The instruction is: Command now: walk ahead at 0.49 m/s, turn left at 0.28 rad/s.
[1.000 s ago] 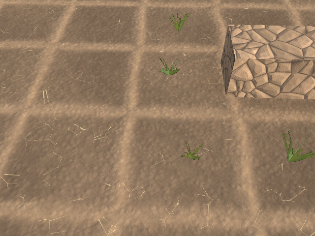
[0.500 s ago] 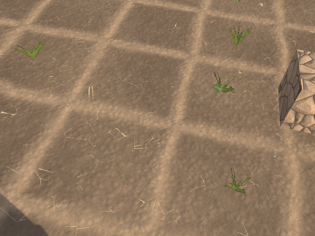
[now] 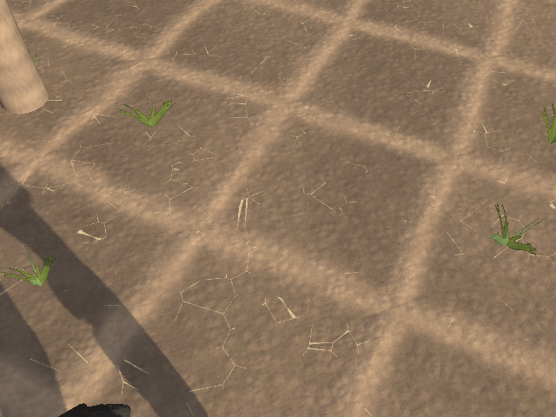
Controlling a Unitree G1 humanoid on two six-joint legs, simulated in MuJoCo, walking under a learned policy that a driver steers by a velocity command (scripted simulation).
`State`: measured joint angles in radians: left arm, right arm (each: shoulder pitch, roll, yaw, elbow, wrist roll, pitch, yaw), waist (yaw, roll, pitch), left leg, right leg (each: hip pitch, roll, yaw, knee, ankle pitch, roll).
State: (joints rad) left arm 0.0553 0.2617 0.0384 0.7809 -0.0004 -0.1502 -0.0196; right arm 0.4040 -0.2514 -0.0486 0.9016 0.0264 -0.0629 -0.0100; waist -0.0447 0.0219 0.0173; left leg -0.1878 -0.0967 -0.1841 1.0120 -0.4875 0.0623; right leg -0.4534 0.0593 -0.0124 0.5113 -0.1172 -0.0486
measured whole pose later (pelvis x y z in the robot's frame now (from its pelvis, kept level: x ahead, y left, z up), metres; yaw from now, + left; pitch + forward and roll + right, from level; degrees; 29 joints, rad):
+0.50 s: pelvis +0.27 +0.06 +0.00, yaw +2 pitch +3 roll -1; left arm 0.38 0.28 0.03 0.94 -0.02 -0.09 -0.01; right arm 0.07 -0.25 -0.03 0.71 0.01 -0.10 0.03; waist 0.06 -0.01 0.01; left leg -0.46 0.00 0.03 0.57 -0.16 0.05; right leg -0.22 0.00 0.04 0.94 -0.47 -0.02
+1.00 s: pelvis +0.54 +0.05 +0.00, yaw +2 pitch +3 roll +1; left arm 0.00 0.24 0.02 0.75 -0.01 -0.10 -0.05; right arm 0.44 -0.27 -0.05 0.94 0.01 -0.05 -0.01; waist -0.08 -0.02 0.01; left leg 0.06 -0.01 0.03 0.37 -0.45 0.01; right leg -0.50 -0.02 -0.04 0.50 -0.07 -0.08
